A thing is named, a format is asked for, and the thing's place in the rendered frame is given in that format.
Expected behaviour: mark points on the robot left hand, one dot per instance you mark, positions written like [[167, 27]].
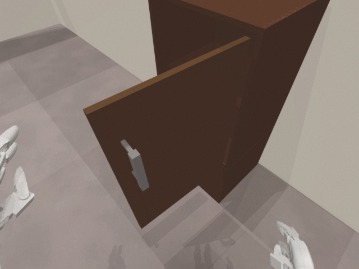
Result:
[[19, 200]]

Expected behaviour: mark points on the handle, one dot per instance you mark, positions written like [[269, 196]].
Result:
[[137, 165]]

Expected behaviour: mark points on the cupboard door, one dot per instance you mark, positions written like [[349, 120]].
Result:
[[178, 121]]

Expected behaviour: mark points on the robot right hand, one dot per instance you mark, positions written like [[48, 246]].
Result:
[[296, 254]]

